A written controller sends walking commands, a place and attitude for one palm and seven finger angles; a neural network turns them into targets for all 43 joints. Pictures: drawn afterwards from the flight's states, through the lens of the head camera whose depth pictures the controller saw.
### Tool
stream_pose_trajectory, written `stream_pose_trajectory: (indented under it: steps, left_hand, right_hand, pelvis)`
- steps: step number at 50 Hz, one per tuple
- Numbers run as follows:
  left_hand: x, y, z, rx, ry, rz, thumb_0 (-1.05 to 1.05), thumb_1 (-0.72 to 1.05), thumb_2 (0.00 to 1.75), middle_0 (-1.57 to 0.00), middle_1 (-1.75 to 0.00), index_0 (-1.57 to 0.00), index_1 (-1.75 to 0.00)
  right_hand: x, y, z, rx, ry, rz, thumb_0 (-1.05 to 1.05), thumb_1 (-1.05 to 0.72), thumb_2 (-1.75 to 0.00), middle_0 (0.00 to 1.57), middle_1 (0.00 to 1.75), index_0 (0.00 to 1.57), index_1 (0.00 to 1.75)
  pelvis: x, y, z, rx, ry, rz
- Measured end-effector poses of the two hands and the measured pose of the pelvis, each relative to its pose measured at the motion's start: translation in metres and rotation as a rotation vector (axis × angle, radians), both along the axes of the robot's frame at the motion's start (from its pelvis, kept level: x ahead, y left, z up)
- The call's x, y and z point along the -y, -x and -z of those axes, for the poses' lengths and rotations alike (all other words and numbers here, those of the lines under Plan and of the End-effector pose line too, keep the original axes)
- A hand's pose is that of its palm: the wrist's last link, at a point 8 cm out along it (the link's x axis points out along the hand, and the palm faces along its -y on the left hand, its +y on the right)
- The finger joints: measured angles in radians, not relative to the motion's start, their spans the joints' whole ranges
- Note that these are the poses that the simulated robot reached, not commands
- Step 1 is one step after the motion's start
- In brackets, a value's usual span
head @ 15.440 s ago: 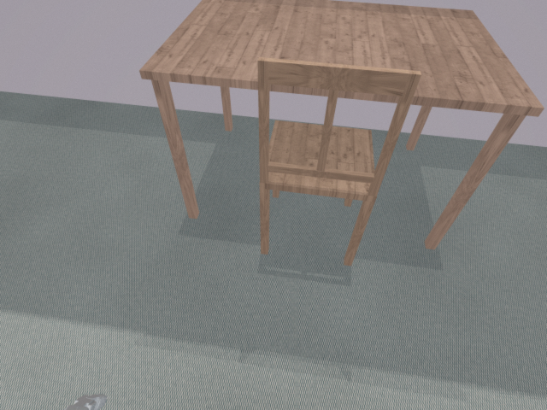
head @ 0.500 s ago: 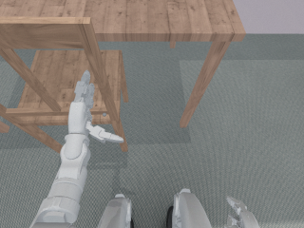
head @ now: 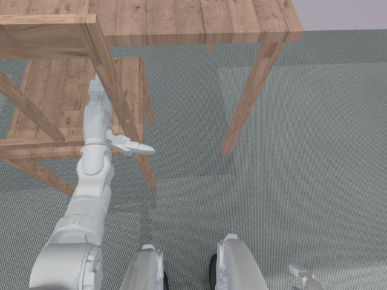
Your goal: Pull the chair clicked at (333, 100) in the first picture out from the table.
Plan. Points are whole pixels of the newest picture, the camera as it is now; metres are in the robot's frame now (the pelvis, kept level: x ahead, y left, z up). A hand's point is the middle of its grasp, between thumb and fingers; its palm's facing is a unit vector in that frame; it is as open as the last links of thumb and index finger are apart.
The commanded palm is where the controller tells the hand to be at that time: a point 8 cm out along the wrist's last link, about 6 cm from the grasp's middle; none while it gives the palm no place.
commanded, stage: push the fingers through the gap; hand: left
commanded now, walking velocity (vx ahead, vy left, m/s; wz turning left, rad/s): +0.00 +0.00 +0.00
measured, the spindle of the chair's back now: (28, 108) +0.48 +0.33 +0.01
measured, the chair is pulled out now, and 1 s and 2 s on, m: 0.00 0.00 0.02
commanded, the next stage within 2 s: hook a spindle and tug to test in 0.52 s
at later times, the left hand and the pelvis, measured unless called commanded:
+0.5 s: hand (128, 114) +0.46 +0.12 +0.02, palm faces +0.06 -1.00 -0.04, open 16.9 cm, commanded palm +0.43 +0.17 +0.02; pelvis +0.00 -0.01 +0.00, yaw +0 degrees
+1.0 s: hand (130, 113) +0.47 +0.12 +0.02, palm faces +0.06 -1.00 -0.03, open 15.2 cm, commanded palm +0.43 +0.16 +0.02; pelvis +0.00 +0.00 +0.00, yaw +0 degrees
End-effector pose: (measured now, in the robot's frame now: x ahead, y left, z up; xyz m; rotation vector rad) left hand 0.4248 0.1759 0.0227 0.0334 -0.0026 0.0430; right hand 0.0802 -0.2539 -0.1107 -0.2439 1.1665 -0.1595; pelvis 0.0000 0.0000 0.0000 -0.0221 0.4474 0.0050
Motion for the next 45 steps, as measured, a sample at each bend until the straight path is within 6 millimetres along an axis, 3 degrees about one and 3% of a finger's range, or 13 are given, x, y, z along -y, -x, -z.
stream_pose_trajectory:
  steps: [8, 16, 34, 39, 45]
  left_hand:
    - [0.006, -0.019, -0.001, 0.01, -0.006, -0.008, -0.02, -0.5, 0.3, -0.06, -0.08, -0.06, -0.08]
    - [0.005, -0.02, 0.001, -0.001, -0.008, -0.017, -0.02, -0.5, 0.3, -0.06, -0.08, -0.07, -0.08]
    - [0.002, -0.017, 0.0, 0.004, 0.004, -0.006, -0.02, -0.5, 0.3, -0.06, -0.08, -0.07, -0.08]
    - [0.005, -0.016, 0.001, 0.006, 0.004, -0.003, -0.02, -0.5, 0.3, -0.09, -0.18, -0.1, -0.18]
    - [0.006, -0.016, 0.001, 0.003, 0.003, -0.006, -0.02, -0.5, 0.3, -0.17, -0.41, -0.17, -0.42]
  right_hand:
    - [0.003, 0.016, 0.004, -0.055, 0.001, 0.024, 0.01, -0.9, -0.9, 0.2, 0.3, 0.2, 0.3]
    - [0.005, 0.027, 0.004, -0.094, -0.009, 0.043, 0.01, -0.9, -0.9, 0.2, 0.3, 0.2, 0.3]
    - [0.009, 0.01, -0.001, -0.053, 0.008, 0.021, 0.01, -0.9, -0.9, 0.2, 0.3, 0.2, 0.3]
    - [0.007, 0.007, 0.0, -0.047, 0.001, 0.019, 0.01, -0.9, -0.9, 0.2, 0.3, 0.2, 0.3]
    - [0.003, 0.008, 0.002, -0.05, -0.006, 0.019, 0.01, -0.9, -0.9, 0.2, 0.3, 0.2, 0.3]
  pelvis:
    - [0.001, 0.0, 0.002, -0.017, -0.002, 0.005]
    - [0.004, -0.002, 0.0, -0.02, -0.005, 0.011]
    - [0.004, -0.002, 0.0, -0.016, -0.002, 0.005]
    - [0.003, -0.002, 0.0, -0.015, -0.002, 0.006]
    - [0.002, -0.002, 0.0, -0.016, -0.002, 0.007]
